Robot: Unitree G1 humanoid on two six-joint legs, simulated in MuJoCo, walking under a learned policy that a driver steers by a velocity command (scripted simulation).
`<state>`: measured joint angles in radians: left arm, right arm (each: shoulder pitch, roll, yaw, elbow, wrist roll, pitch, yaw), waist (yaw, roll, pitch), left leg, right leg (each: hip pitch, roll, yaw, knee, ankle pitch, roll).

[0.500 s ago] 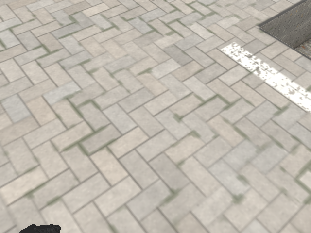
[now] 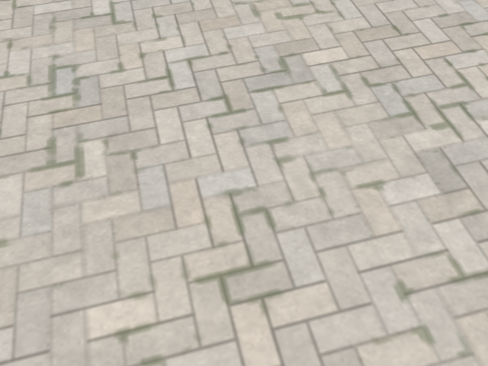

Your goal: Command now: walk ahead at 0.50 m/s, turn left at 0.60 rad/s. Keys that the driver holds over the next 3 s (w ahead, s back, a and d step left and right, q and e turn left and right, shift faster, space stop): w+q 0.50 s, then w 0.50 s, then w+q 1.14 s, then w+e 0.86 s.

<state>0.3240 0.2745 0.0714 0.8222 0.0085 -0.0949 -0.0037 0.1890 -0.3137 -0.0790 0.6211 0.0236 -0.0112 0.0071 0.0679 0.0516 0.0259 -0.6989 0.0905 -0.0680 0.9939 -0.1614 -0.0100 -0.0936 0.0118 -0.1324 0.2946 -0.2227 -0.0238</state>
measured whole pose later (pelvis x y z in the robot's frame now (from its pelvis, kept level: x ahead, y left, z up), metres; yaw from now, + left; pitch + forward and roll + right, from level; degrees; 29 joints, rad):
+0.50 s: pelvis +0.27 +0.08 +0.00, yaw +18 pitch +2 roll -1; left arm 0.08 0.32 0.05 0.71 0.02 -0.09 0.00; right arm 0.34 -0.28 -0.06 0.67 0.01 -0.04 0.00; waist -0.05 -0.03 0.04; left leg -0.19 -0.11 -0.10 0.36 -0.18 0.09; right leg -0.67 -0.10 0.08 0.88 -0.14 0.06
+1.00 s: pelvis +0.55 +0.11 +0.00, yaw +24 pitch +1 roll -1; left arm 0.36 0.26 0.04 0.83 0.00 -0.09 -0.02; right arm 0.19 -0.29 -0.05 0.68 0.00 -0.06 0.00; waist 0.06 0.04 0.02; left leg -0.65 0.09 -0.05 0.88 -0.15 0.00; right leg -0.12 0.06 -0.02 0.28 -0.18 -0.06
